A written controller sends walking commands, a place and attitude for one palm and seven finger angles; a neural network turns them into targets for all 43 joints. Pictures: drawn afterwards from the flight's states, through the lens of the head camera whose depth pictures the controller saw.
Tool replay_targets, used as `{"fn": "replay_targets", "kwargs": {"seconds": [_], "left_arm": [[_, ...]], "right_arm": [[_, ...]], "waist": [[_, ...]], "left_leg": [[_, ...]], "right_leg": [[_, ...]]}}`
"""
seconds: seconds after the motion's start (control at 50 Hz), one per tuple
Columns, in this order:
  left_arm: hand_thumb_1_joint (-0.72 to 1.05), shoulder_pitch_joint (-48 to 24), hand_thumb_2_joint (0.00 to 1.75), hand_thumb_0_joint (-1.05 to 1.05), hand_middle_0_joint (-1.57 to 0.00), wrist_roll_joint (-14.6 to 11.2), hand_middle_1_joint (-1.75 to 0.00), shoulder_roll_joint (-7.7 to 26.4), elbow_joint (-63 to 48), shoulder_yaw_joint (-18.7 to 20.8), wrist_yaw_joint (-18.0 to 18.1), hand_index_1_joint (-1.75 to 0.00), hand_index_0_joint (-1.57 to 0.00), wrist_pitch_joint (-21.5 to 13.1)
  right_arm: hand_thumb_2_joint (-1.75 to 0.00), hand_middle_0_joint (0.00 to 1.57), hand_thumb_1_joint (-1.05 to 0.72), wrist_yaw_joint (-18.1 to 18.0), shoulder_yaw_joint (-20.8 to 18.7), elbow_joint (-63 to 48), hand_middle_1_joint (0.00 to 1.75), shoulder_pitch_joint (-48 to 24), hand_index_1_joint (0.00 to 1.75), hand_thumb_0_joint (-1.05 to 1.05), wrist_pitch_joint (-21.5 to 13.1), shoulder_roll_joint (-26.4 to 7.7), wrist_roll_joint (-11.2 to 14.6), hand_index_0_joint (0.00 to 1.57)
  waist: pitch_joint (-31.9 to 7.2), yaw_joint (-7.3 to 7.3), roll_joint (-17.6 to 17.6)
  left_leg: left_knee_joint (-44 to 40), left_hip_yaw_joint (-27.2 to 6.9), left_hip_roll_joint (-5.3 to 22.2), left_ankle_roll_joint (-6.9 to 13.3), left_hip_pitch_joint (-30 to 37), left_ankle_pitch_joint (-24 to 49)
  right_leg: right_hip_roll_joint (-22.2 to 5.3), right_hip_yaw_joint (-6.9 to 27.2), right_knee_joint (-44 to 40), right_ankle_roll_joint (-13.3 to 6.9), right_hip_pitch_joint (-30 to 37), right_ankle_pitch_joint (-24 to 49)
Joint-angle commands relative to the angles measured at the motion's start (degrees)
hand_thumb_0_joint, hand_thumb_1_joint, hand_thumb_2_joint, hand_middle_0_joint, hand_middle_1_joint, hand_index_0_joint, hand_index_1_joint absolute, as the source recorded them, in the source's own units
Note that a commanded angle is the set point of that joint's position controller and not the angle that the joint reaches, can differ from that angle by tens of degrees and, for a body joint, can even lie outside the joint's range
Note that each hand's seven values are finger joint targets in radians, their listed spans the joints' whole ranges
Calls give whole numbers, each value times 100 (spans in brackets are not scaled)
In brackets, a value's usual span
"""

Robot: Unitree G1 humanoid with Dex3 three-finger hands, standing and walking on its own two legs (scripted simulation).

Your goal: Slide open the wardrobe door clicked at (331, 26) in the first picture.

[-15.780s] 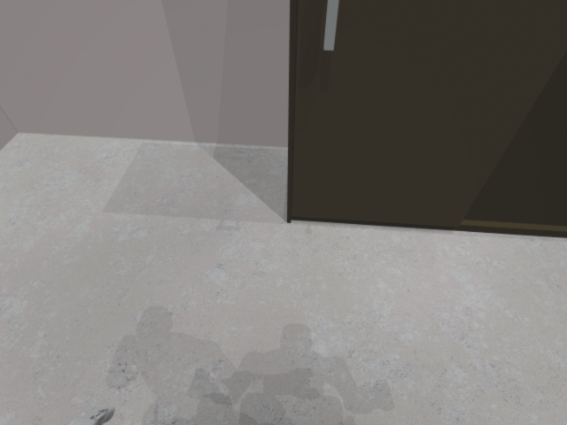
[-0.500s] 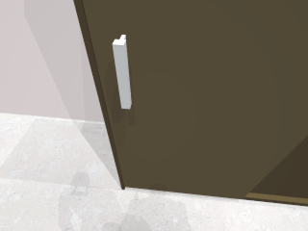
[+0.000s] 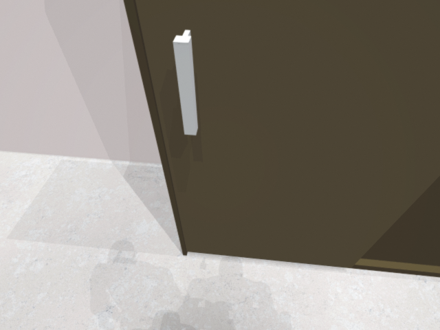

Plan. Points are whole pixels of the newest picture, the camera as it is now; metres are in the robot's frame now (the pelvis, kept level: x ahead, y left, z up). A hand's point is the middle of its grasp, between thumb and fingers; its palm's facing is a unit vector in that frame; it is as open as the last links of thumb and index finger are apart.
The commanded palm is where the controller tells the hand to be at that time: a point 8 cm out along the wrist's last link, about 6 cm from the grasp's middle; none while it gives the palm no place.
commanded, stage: come to a stop and stand still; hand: left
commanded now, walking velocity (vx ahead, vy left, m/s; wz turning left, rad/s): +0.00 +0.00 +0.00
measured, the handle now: (189, 86) +0.54 +0.10 +0.18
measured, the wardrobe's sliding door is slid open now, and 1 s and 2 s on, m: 0.00 0.00 0.00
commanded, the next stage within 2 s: look again from close up in 0.94 s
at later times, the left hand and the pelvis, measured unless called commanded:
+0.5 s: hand out of the picture -0.09 +0.18 -0.17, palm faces +0.06 -0.98 -0.18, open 7.3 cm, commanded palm none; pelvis -0.06 +0.01 +0.00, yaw +1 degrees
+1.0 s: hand out of the picture -0.10 +0.17 -0.18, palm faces +0.10 -0.98 -0.14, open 7.3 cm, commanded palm none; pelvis -0.08 +0.02 +0.00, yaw +3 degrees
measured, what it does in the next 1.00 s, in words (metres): shifts its weight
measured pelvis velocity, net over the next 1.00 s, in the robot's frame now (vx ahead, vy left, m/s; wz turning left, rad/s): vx -0.08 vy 0.02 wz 0.05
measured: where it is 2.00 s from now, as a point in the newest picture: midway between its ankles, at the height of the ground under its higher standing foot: outside the picture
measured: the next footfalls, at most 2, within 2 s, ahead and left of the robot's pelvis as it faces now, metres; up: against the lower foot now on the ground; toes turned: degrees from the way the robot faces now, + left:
left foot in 1.84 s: -0.08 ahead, +0.11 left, +0.00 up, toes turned +3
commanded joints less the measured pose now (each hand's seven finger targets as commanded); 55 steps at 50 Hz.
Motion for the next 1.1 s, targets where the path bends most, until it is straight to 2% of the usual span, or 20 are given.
{"fn": "replay_targets", "kwargs": {"seconds": [0.0,0.04,0.06,0.14,0.18,0.28,0.32,0.34,0.38,0.42,0.46,0.56,0.68,0.7,0.78,0.82,0.88,0.92,0.96,1.08], "left_arm": [[90,262,90,0,-20,-2,-30,597,-349,27,-69,-30,-20,8],[90,269,90,0,-20,-2,-30,652,-407,31,-93,-30,-20,35],[90,327,90,0,-20,5,-30,649,-443,44,-102,-30,-20,49],[90,506,90,0,-20,23,-30,639,-519,68,-112,-30,-20,61],[90,592,90,0,-20,20,-30,610,-525,74,-116,-30,-20,42],[90,677,90,0,-20,-4,-30,565,-483,68,-118,-30,-20,-5],[90,727,90,0,-20,-11,-30,524,-436,57,-112,-30,-20,-31],[90,748,90,0,-20,-14,-30,510,-399,50,-115,-30,-20,-32],[90,864,90,0,-20,-14,-30,475,-316,52,-117,-30,-20,-41],[90,906,90,0,-20,-16,-30,429,-255,44,-112,-30,-20,-46],[90,978,90,0,-20,-22,-30,385,-175,37,-110,-30,-20,-57],[90,1074,90,0,-20,-16,-30,262,-62,40,-107,-30,-20,-52],[90,1139,90,0,-20,-3,-30,161,-8,65,-106,-30,-20,-53],[90,1143,90,0,-20,0,-30,149,-5,58,-102,-30,-20,-53],[90,1165,90,0,-20,11,-30,107,-25,84,-114,-30,-20,-53],[90,1122,90,0,-20,12,-30,88,-41,88,-112,-30,-20,-51],[90,1126,90,0,-20,24,-30,85,-63,100,-121,-30,-20,-48],[90,1129,90,0,-20,21,-30,82,-74,96,-122,-30,-20,-64],[90,1079,90,0,-20,25,-30,107,-105,103,-123,-30,-20,-45],[90,1143,90,0,-20,32,-30,105,-108,108,-137,-30,-20,-47]], "right_arm": [[-90,20,-90,76,-54,-369,30,189,30,0,-51,-615,-43,20],[-90,20,-90,113,-57,-404,30,231,30,0,-23,-651,-66,20],[-90,20,-90,127,-70,-416,30,255,30,0,-9,-681,-78,20],[-90,20,-90,147,-84,-435,30,315,30,0,3,-711,-95,20],[-90,20,-90,146,-80,-430,30,380,30,0,13,-703,-96,20],[-90,20,-90,138,-44,-240,30,662,30,0,-5,-613,-83,20],[-90,20,-90,128,-26,-160,30,741,30,0,-26,-573,-70,20],[-90,20,-90,127,-17,-107,30,762,30,0,-31,-558,-64,20],[-90,20,-90,122,-14,-34,30,827,30,0,-25,-527,-59,20],[-90,20,-90,114,-10,56,30,903,30,0,-33,-490,-49,20],[-90,20,-90,106,3,137,30,948,30,0,-35,-436,-43,20],[-90,20,-90,90,-5,273,30,1025,30,0,-34,-355,-42,20],[-90,20,-90,76,-31,317,30,1021,30,0,-18,-287,-48,20],[-90,20,-90,75,-35,320,30,1026,30,0,-21,-297,-48,20],[-90,20,-90,74,-55,297,30,941,30,0,-11,-276,-51,20],[-90,20,-90,71,-60,294,30,923,30,0,-22,-259,-58,20],[-90,20,-90,74,-71,260,30,856,30,0,-21,-289,-57,20],[-90,20,-90,73,-72,241,30,832,30,0,-30,-282,-54,20],[-90,20,-90,78,-78,231,30,828,30,0,-19,-298,-62,20],[-90,20,-90,83,-90,183,30,730,30,0,-24,-377,-60,20]], "waist": [[447,50,43],[579,24,17],[583,33,11],[473,68,49],[435,56,-162],[342,-12,-123],[261,-21,-96],[345,-10,-11],[359,3,-135],[322,-2,-68],[331,2,-161],[415,15,14],[462,19,-112],[390,6,-26],[415,31,-86],[415,9,27],[421,35,-29],[382,25,-103],[483,15,-17],[374,54,28]], "left_leg": [[-1229,-746,604,170,-844,227],[-1466,-790,521,139,-1078,-775],[-1529,-816,506,148,-1166,-1045],[-1665,-880,536,178,-1385,-1397],[-1559,-855,486,175,-1344,-1303],[-1470,-879,451,159,-1157,-1094],[-1454,-893,463,157,-1073,-935],[-1487,-906,469,149,-1141,-1027],[-1437,-903,445,145,-1194,-1056],[-1443,-910,456,146,-1175,-1028],[-1398,-907,436,138,-1178,-984],[-1447,-964,453,133,-1304,-1158],[-1351,-996,421,123,-1385,-1215],[-1382,-1033,440,131,-1325,-1190],[-1335,-1033,414,129,-1440,-1322],[-1391,-1089,442,135,-1351,-1276],[-1424,-1111,453,142,-1459,-1391],[-1348,-1078,436,138,-1347,-1221],[-1431,-1142,450,135,-1406,-1403],[-1547,-1212,497,161,-1425,-1492]], "right_leg": [[-158,383,-731,-280,93,-45],[-127,440,-855,-269,-34,-567],[-98,440,-884,-255,-70,-732],[-30,400,-819,-221,19,-758],[-52,519,-926,-232,-68,-923],[-89,733,-1062,-282,-271,-1064],[-99,770,-1065,-295,-208,-897],[-97,765,-1071,-293,-233,-933],[-92,835,-1105,-300,-234,-1035],[-89,846,-1094,-302,-221,-990],[-99,897,-1120,-316,-231,-1031],[-46,891,-1053,-310,-258,-1016],[-8,952,-1028,-315,-377,-1146],[-5,915,-991,-317,-361,-1065],[24,974,-991,-306,-382,-1156],[51,953,-924,-314,-457,-1028],[67,953,-898,-292,-385,-1012],[45,1001,-943,-305,-416,-951],[81,994,-923,-294,-510,-1073],[143,965,-828,-275,-341,-893]]}}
